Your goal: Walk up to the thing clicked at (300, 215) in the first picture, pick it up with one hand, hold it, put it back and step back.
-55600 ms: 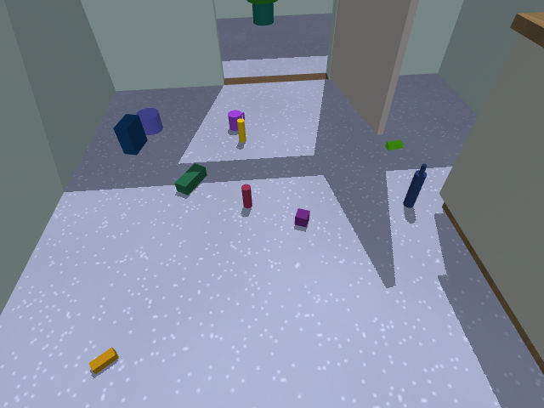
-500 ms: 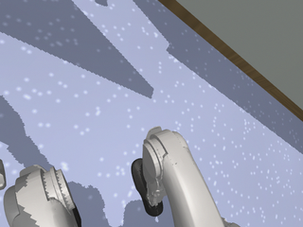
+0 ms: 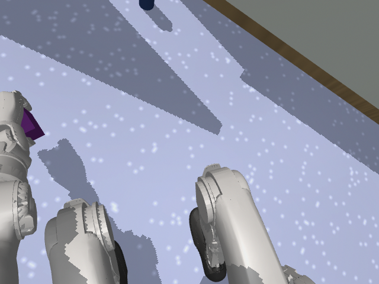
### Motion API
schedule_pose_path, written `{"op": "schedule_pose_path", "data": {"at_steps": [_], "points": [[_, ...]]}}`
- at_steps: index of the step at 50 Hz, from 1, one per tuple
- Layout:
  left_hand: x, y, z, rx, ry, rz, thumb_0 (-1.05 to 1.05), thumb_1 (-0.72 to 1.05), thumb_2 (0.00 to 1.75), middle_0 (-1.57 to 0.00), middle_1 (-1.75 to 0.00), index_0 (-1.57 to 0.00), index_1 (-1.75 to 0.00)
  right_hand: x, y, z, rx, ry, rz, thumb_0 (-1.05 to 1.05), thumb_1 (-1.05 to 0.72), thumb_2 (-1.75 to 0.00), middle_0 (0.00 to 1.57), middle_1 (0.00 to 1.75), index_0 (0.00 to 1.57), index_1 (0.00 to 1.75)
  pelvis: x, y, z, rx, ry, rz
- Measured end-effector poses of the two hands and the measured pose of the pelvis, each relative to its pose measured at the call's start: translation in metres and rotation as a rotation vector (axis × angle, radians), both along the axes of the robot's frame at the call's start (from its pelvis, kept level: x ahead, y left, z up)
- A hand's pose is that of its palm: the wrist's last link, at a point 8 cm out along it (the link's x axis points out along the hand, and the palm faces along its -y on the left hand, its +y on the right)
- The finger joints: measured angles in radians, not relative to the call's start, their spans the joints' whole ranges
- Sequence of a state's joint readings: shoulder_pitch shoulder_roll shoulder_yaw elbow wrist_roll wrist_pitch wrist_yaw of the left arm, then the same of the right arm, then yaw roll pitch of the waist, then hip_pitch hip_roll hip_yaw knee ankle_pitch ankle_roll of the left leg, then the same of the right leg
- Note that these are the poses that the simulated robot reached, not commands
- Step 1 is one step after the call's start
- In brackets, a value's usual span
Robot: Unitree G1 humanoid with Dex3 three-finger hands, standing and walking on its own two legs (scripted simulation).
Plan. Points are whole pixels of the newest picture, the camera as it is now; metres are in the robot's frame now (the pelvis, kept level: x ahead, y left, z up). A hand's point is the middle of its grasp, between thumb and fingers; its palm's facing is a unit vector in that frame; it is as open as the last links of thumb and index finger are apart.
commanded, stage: lift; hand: left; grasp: from above
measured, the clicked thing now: (19, 127) +0.50 +0.29 -0.18
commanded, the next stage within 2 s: hold in 1.80 s
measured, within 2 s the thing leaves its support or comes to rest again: neither
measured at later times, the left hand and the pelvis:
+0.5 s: hand out of the picture +0.44 +0.30 -0.08, palm faces -0.41 -0.17 -0.90, open 9.3 cm; pelvis +0.00 +0.00 +0.05, yaw +3 degrees
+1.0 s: hand out of the picture +0.37 +0.28 +0.11, palm faces -0.39 -0.19 -0.90, open 9.4 cm; pelvis +0.00 +0.00 +0.20, yaw +6 degrees
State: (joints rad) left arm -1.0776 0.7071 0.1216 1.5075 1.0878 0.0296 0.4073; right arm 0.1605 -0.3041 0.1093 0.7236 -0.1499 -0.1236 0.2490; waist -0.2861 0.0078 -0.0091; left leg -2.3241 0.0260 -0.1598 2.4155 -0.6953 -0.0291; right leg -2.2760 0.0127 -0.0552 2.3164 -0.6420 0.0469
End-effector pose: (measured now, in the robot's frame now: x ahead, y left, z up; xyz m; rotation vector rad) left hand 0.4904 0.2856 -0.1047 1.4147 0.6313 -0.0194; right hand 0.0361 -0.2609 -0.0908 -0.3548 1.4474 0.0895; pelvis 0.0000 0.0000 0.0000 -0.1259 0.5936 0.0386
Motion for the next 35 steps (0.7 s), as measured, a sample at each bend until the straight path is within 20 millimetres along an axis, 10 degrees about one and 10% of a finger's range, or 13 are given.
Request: {"op": "schedule_pose_path", "data": {"at_steps": [17,35], "points": [[-0.022,0.009,0.047,-0.013,0.048,-0.009,0.02,0.04,0.62,-0.75,-0.57,-0.72,-0.6,0.0,-0.008,0.019,-0.044,-0.005,-0.086,0.0,-0.92,-0.9,0.2,0.3,0.2,0.3,-0.001,0.0,0.027,0.023,0.021,0.025],[-0.072,0.009,0.146,-0.005,0.022,-0.044,0.02,0.04,0.61,-0.75,-0.58,-0.73,-0.58,0.051,-0.005,0.073,-0.062,-0.19,-0.117,0.0,-0.91,-0.9,0.2,0.3,0.2,0.3,-0.008,0.0,0.095,0.045,-0.001,0.043]]}}
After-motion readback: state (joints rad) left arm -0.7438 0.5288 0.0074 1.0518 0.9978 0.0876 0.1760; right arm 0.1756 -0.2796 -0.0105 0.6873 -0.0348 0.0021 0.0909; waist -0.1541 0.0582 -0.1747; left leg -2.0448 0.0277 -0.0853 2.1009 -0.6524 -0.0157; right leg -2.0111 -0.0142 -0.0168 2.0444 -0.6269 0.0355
